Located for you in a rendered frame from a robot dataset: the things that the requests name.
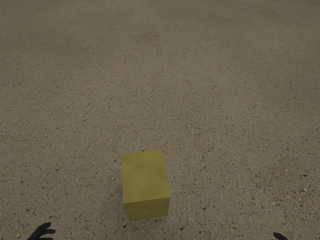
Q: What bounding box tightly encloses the carton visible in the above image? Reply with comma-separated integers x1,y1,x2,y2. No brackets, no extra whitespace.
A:
122,150,171,221

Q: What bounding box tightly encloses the left robot hand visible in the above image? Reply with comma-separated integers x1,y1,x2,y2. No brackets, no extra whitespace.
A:
27,222,56,240

